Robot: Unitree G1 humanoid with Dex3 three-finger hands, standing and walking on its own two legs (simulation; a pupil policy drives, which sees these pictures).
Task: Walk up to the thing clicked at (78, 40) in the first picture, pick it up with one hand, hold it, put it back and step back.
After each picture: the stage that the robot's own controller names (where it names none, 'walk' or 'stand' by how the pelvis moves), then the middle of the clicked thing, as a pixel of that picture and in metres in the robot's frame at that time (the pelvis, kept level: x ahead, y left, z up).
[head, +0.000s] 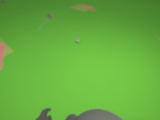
stand; (77, 41) +1.78 +0.32 -0.72
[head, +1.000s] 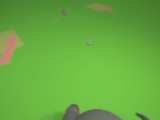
walk; (89, 43) +1.64 +0.13 -0.70
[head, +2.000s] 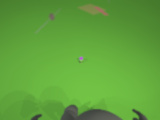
walk; (81, 60) +1.05 +0.14 -0.69
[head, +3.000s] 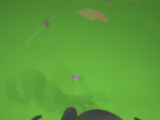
walk; (75, 79) +0.66 +0.16 -0.70
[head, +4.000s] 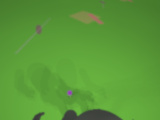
walk; (69, 94) +0.43 +0.21 -0.71
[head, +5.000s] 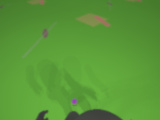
stand; (74, 102) +0.34 +0.17 -0.71
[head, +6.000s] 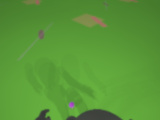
stand; (71, 105) +0.30 +0.19 -0.73
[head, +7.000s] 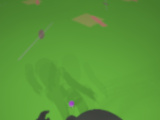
stand; (71, 104) +0.31 +0.20 -0.73
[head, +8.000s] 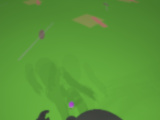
stand; (71, 105) +0.30 +0.20 -0.73
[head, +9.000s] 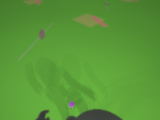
stand; (71, 105) +0.30 +0.19 -0.73
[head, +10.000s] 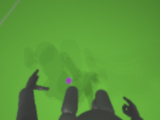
go down; (69, 81) +0.35 +0.19 -0.52
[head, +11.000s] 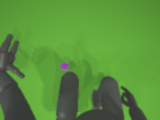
go down; (64, 67) +0.39 +0.22 -0.32
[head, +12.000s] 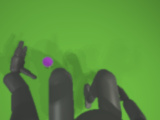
close in; (48, 63) +0.38 +0.25 -0.25
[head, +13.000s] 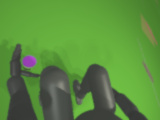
close; (29, 63) +0.37 +0.26 -0.22
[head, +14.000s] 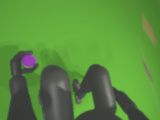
close; (28, 62) +0.37 +0.26 -0.22
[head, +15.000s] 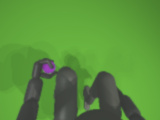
lift; (48, 68) +0.30 +0.26 -0.13
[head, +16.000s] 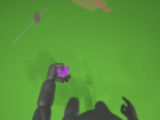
lift; (63, 75) +0.31 +0.18 +0.03
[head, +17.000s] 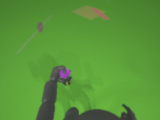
hold; (66, 77) +0.31 +0.17 +0.00
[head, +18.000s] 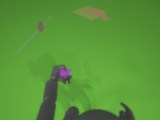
hold; (65, 76) +0.32 +0.17 +0.00
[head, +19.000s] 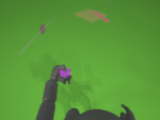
crouch; (65, 76) +0.32 +0.17 +0.01
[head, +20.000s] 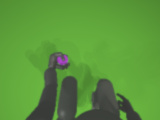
crouch; (63, 63) +0.40 +0.18 -0.09
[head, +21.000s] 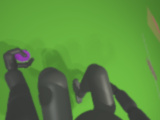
lower; (24, 60) +0.39 +0.28 -0.22
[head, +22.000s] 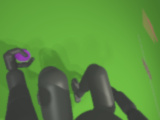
lower; (23, 59) +0.39 +0.28 -0.22
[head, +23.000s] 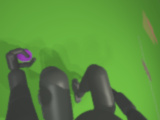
lower; (25, 59) +0.38 +0.28 -0.23
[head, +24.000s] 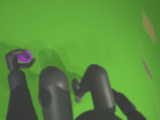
lower; (25, 59) +0.38 +0.28 -0.22
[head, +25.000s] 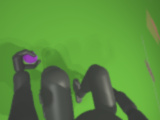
loosen; (30, 60) +0.37 +0.26 -0.22
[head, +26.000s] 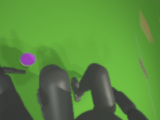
withdraw; (27, 61) +0.37 +0.26 -0.22
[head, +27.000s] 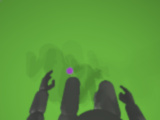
walk; (70, 71) +0.39 +0.20 -0.42
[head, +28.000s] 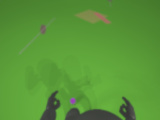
stand; (73, 101) +0.32 +0.16 -0.66
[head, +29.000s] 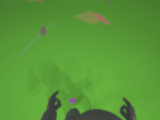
stand; (72, 101) +0.33 +0.18 -0.66
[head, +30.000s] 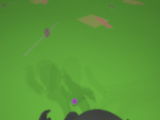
stand; (74, 102) +0.34 +0.16 -0.71
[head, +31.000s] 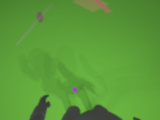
walk; (74, 90) +0.37 +0.13 -0.70
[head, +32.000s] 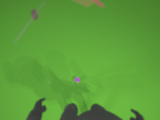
walk; (77, 80) +0.50 +0.12 -0.70
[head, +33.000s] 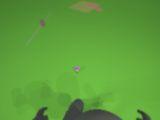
walk; (77, 69) +0.77 +0.26 -0.70
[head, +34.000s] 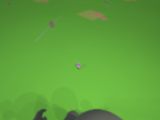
stand; (78, 66) +0.98 +0.20 -0.71
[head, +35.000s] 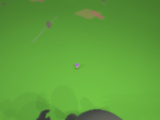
stand; (77, 66) +0.96 +0.21 -0.72
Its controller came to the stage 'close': yes
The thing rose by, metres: 0.71
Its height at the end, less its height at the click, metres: +0.00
